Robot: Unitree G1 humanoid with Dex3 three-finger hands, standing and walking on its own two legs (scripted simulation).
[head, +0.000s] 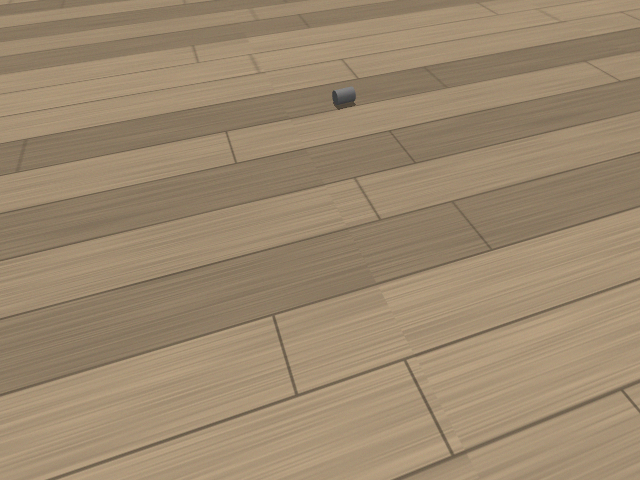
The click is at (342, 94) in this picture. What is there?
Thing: lying can
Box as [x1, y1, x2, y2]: [332, 86, 355, 104]
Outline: 353,88 351,86 333,90 332,97 334,103 339,104 354,100 355,93
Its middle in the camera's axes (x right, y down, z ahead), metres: +0.14 -0.90 +2.38
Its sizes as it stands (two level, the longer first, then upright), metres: 0.118 0.086 0.086
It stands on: the floor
